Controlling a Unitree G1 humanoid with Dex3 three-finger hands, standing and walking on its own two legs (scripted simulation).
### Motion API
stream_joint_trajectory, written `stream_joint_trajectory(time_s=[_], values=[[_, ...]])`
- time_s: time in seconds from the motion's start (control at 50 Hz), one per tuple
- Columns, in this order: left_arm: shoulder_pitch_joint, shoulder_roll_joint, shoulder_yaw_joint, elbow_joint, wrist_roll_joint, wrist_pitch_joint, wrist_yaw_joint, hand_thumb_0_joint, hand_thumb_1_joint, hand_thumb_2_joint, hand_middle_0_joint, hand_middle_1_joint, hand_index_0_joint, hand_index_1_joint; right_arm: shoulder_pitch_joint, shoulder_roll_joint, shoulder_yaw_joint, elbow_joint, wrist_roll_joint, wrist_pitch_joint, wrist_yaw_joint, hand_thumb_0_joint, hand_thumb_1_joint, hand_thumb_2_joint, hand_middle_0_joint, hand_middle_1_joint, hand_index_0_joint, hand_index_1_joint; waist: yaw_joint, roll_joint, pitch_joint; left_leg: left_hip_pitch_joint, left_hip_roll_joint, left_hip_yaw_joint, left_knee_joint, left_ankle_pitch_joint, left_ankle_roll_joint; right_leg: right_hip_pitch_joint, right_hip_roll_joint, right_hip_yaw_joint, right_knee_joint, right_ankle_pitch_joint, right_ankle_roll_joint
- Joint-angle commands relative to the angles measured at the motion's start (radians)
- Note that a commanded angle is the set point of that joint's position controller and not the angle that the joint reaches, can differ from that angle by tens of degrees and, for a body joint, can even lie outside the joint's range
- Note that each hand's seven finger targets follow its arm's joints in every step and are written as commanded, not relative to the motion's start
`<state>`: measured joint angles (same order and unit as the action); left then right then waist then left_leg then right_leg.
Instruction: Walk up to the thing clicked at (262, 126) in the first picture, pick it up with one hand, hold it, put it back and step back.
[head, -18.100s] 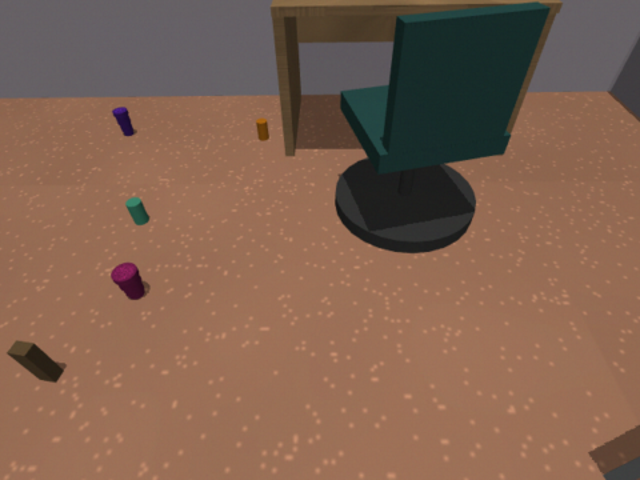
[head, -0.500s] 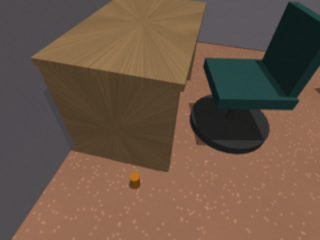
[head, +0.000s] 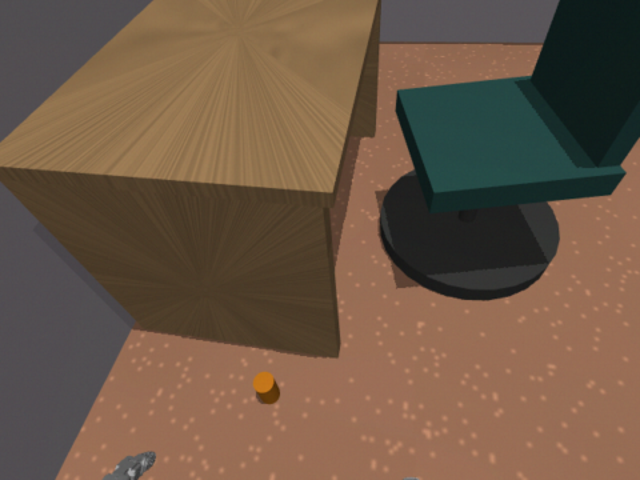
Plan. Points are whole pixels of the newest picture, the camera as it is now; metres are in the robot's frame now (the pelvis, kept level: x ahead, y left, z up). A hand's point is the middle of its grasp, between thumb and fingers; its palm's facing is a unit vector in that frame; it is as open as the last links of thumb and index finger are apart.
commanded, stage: walk up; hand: left
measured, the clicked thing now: (267, 388) +0.47 +0.25 -0.71
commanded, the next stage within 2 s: none
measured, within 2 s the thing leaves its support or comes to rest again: neither
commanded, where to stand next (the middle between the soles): +0.09 +0.01 m, yaw +1 degrees
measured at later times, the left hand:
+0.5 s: hand out of the picture +0.10 +0.26 -0.16, palm faces +0.02 -0.93 -0.38, open 7.4 cm
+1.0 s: hand out of the picture +0.09 +0.26 -0.14, palm faces +0.02 -0.93 -0.36, open 7.4 cm
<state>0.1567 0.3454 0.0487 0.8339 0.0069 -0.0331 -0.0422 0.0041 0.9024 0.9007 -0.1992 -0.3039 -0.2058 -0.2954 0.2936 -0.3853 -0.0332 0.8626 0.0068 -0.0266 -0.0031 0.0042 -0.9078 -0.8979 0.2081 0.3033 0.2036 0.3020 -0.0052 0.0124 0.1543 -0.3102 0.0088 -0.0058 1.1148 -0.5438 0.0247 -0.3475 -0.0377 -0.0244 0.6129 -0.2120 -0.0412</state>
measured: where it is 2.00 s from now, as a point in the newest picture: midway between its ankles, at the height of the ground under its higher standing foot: outside the picture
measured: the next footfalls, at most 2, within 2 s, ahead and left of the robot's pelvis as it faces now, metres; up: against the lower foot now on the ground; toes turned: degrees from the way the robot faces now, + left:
left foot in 0.24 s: +0.10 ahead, +0.13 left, +0.00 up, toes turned +1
right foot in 0.48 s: +0.03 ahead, -0.14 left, +0.00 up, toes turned +1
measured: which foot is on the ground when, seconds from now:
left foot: up 0.00-0.22, down 0.24-1.00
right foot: down 0.00-0.26, up 0.28-0.46, down 0.48-1.00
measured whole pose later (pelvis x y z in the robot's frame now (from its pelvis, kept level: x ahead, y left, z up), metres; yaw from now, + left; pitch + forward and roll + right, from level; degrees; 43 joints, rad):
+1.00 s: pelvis +0.00 +0.00 +0.01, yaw +2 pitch -3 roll -1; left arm 0.11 0.37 0.01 1.07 0.01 -0.02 -0.01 0.01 0.90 0.90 -0.20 -0.30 -0.21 -0.30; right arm 0.12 -0.35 -0.01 1.08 -0.01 0.02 0.03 0.00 -0.91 -0.90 0.21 0.30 0.20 0.30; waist -0.01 0.01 0.06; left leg -0.26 0.02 -0.03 0.45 -0.14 -0.01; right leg -0.12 -0.03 0.00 0.44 -0.27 0.03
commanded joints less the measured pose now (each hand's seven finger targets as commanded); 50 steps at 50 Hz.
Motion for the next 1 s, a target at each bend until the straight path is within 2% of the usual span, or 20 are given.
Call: stream_joint_trajectory(time_s=[0.0, 0.12, 0.18, 0.2, 0.24, 0.26, 0.28, 0.34, 0.4, 0.46, 0.48, 0.5, 0.52, 0.54, 0.56, 0.6, 0.62, 0.78, 0.9, 0.98], values=[[0.065, 0.251, 0.060, -0.051, -0.001, -0.008, 0.040, 0.000, 0.900, 0.900, -0.200, -0.300, -0.200, -0.300, 0.146, -0.173, -0.048, -0.027, 0.005, -0.018, -0.013, 0.000, -0.900, -0.900, 0.200, 0.300, 0.200, 0.300, 0.005, -0.159, -0.173, -0.068, 0.018, -0.039, -0.025, 0.092, -0.015, 0.113, -0.176, 0.146, -0.206, 0.400, -0.188], [0.023, 0.260, 0.049, -0.066, 0.004, 0.001, 0.053, 0.000, 0.900, 0.900, -0.200, -0.300, -0.200, -0.300, 0.080, -0.156, -0.042, -0.006, -0.007, -0.015, -0.023, 0.000, -0.900, -0.900, 0.200, 0.300, 0.200, 0.300, 0.015, -0.183, -0.191, -0.017, 0.025, 0.010, -0.371, 0.195, -0.043, 0.127, -0.220, 0.137, -0.103, 0.575, -0.197], [-0.021, 0.269, 0.043, -0.073, -0.020, 0.024, 0.053, 0.000, 0.900, 0.900, -0.200, -0.300, -0.200, -0.300, 0.088, -0.182, -0.059, 0.007, -0.023, -0.015, -0.026, 0.000, -0.900, -0.900, 0.200, 0.300, 0.200, 0.300, -0.023, -0.132, -0.207, 0.112, -0.004, 0.025, -0.522, 0.397, -0.007, 0.015, -0.217, 0.151, -0.003, 0.388, -0.140], [-0.029, 0.257, 0.038, -0.070, -0.024, 0.033, 0.053, 0.000, 0.900, 0.900, -0.200, -0.300, -0.200, -0.300, 0.074, -0.211, -0.069, 0.002, -0.031, -0.014, -0.027, 0.000, -0.900, -0.900, 0.200, 0.300, 0.200, 0.300, -0.030, -0.082, -0.197, 0.117, 0.034, -0.037, -0.555, 0.465, 0.011, -0.030, -0.194, 0.147, 0.015, 0.260, -0.106], [0.014, 0.222, 0.031, -0.057, -0.033, 0.049, 0.054, 0.000, 0.900, 0.900, -0.200, -0.300, -0.200, -0.300, -0.046, -0.318, -0.088, -0.046, -0.030, -0.008, -0.020, 0.000, -0.900, -0.900, 0.200, 0.300, 0.200, 0.300, 0.024, 0.136, -0.171, 0.025, 0.287, -0.391, -0.730, 0.482, 0.153, -0.066, 0.015, 0.025, 0.198, -0.176, -0.008], [0.025, 0.245, 0.041, -0.031, -0.030, 0.060, 0.060, 0.000, 0.900, 0.900, -0.200, -0.300, -0.200, -0.300, -0.083, -0.346, -0.091, -0.053, -0.022, -0.009, -0.015, 0.000, -0.900, -0.900, 0.200, 0.300, 0.200, 0.300, 0.007, 0.225, -0.178, -0.055, 0.370, -0.470, -0.753, 0.513, 0.261, 0.019, 0.051, 0.038, 0.358, -0.385, 0.005], [0.030, 0.249, 0.043, -0.017, -0.024, 0.061, 0.060, 0.000, 0.900, 0.900, -0.200, -0.300, -0.200, -0.300, -0.110, -0.311, -0.085, -0.050, -0.029, -0.011, -0.017, 0.000, -0.900, -0.900, 0.200, 0.300, 0.200, 0.300, 0.017, 0.187, -0.158, -0.086, 0.370, -0.472, -0.744, 0.534, 0.287, 0.024, 0.034, 0.081, 0.428, -0.407, 0.009], [0.033, 0.233, 0.049, 0.004, -0.025, 0.053, 0.052, 0.000, 0.900, 0.900, -0.200, -0.300, -0.200, -0.300, -0.113, -0.264, -0.065, -0.059, -0.029, -0.010, -0.026, 0.000, -0.900, -0.900, 0.200, 0.300, 0.200, 0.300, 0.018, 0.178, -0.189, 0.007, 0.257, -0.263, -0.638, 0.735, 0.215, -0.035, 0.048, 0.097, 0.419, -0.378, -0.001], [0.050, 0.208, 0.036, 0.030, -0.022, 0.034, 0.051, 0.000, 0.900, 0.900, -0.200, -0.300, -0.200, -0.300, -0.118, -0.241, -0.056, -0.046, -0.030, -0.003, -0.021, 0.000, -0.900, -0.900, 0.200, 0.300, 0.200, 0.300, 0.020, 0.181, -0.266, 0.148, 0.212, -0.210, -0.557, 0.741, 0.173, 0.011, 0.025, 0.037, 0.131, -0.310, 0.018], [0.097, 0.215, 0.036, 0.085, -0.009, -0.002, 0.066, 0.000, 0.900, 0.900, -0.200, -0.300, -0.200, -0.300, -0.153, -0.212, -0.043, -0.046, -0.015, 0.023, -0.009, 0.000, -0.900, -0.900, 0.200, 0.300, 0.200, 0.300, 0.048, 0.123, -0.297, 0.109, 0.145, -0.119, -0.431, 0.690, 0.099, 0.222, 0.013, 0.047, -0.231, 0.020, 0.022], [0.080, 0.259, 0.039, 0.078, 0.006, -0.014, 0.072, 0.000, 0.900, 0.900, -0.200, -0.300, -0.200, -0.300, -0.145, -0.185, -0.032, -0.048, -0.006, 0.025, -0.005, 0.000, -0.900, -0.900, 0.200, 0.300, 0.200, 0.300, 0.035, 0.053, -0.285, 0.015, 0.113, -0.103, -0.401, 0.636, 0.061, 0.284, -0.050, 0.163, -0.212, 0.149, 0.000], [0.055, 0.308, 0.047, 0.073, 0.020, -0.024, 0.077, 0.000, 0.900, 0.900, -0.200, -0.300, -0.200, -0.300, -0.139, -0.159, -0.023, -0.053, -0.004, 0.026, 0.002, 0.000, -0.900, -0.900, 0.200, 0.300, 0.200, 0.300, 0.017, -0.048, -0.255, -0.123, 0.057, -0.072, -0.370, 0.475, 0.013, 0.317, -0.189, 0.353, -0.209, 0.227, -0.051], [-0.014, 0.387, 0.054, 0.065, 0.013, -0.018, 0.075, 0.000, 0.900, 0.900, -0.200, -0.300, -0.200, -0.300, -0.173, -0.188, -0.039, -0.043, -0.008, 0.035, -0.008, 0.000, -0.900, -0.900, 0.200, 0.300, 0.200, 0.300, 0.012, -0.148, -0.219, -0.054, 0.037, -0.049, -0.367, 0.094, 0.005, 0.137, -0.302, 0.411, -0.191, 0.253, -0.159], [-0.068, 0.356, 0.047, 0.047, 0.014, -0.019, 0.071, 0.000, 0.900, 0.900, -0.200, -0.300, -0.200, -0.300, -0.151, -0.208, -0.053, -0.013, -0.017, 0.035, -0.008, 0.000, -0.900, -0.900, 0.200, 0.300, 0.200, 0.300, -0.019, -0.148, -0.165, 0.043, 0.062, -0.063, -0.364, 0.110, 0.001, 0.025, -0.293, 0.387, -0.170, 0.221, -0.166], [-0.083, 0.311, 0.033, 0.049, 0.007, -0.018, 0.067, 0.000, 0.900, 0.900, -0.200, -0.300, -0.200, -0.300, -0.161, -0.218, -0.055, 0.002, -0.018, 0.029, -0.002, 0.000, -0.900, -0.900, 0.200, 0.300, 0.200, 0.300, -0.036, -0.095, -0.127, 0.097, 0.060, -0.067, -0.443, 0.170, 0.008, -0.035, -0.231, 0.286, -0.154, 0.171, -0.118], [-0.068, 0.269, 0.022, 0.076, 0.000, -0.024, 0.068, 0.000, 0.900, 0.900, -0.200, -0.300, -0.200, -0.300, -0.203, -0.194, -0.045, 0.018, -0.004, 0.017, 0.013, 0.000, -0.900, -0.900, 0.200, 0.300, 0.200, 0.300, -0.018, -0.064, -0.144, 0.154, 0.081, -0.094, -0.539, 0.585, 0.042, 0.029, -0.103, 0.124, -0.127, 0.214, -0.010], [-0.046, 0.265, 0.022, 0.085, 0.000, -0.028, 0.068, 0.000, 0.900, 0.900, -0.200, -0.300, -0.200, -0.300, -0.193, -0.189, -0.043, 0.025, -0.004, 0.014, 0.014, 0.000, -0.900, -0.900, 0.200, 0.300, 0.200, 0.300, -0.009, -0.086, -0.176, 0.191, 0.092, -0.090, -0.533, 0.680, 0.056, 0.053, -0.080, 0.109, -0.112, 0.270, 0.004], [-0.080, 0.258, 0.011, 0.125, 0.004, -0.020, 0.059, 0.000, 0.900, 0.900, -0.200, -0.300, -0.200, -0.300, -0.244, -0.187, -0.027, 0.093, -0.012, 0.024, 0.026, 0.000, -0.900, -0.900, 0.200, 0.300, 0.200, 0.300, -0.004, -0.072, -0.130, 0.171, 0.077, -0.108, -0.670, 0.320, 0.013, 0.028, -0.101, 0.151, -0.293, -0.178, 0.003], [-0.073, 0.243, 0.007, 0.172, -0.002, -0.011, 0.051, 0.000, 0.900, 0.900, -0.200, -0.300, -0.200, -0.300, -0.261, -0.194, -0.019, 0.136, -0.020, 0.012, 0.025, 0.000, -0.900, -0.900, 0.200, 0.300, 0.200, 0.300, 0.018, 0.009, -0.098, 0.056, 0.108, -0.176, -0.810, 0.177, 0.012, 0.146, -0.059, 0.100, -0.285, -0.155, 0.004], [-0.064, 0.236, 0.005, 0.197, -0.001, -0.012, 0.050, 0.000, 0.900, 0.900, -0.200, -0.300, -0.200, -0.300, -0.269, -0.185, -0.018, 0.157, -0.019, 0.007, 0.024, 0.000, -0.900, -0.900, 0.200, 0.300, 0.200, 0.300, 0.022, 0.037, -0.136, 0.062, 0.114, -0.176, -0.829, 0.225, 0.009, 0.211, -0.059, 0.087, -0.305, -0.088, 0.008]])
